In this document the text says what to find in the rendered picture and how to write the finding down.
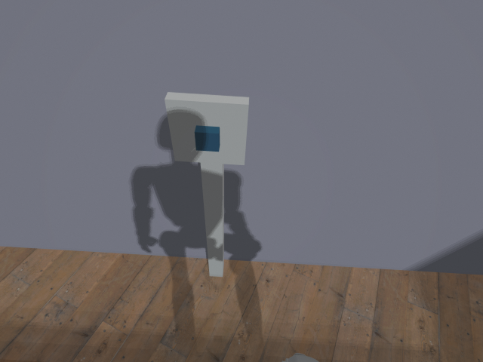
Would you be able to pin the button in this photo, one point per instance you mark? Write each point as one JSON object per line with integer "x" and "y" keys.
{"x": 207, "y": 138}

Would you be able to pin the panel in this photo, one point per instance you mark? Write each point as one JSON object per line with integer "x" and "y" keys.
{"x": 185, "y": 111}

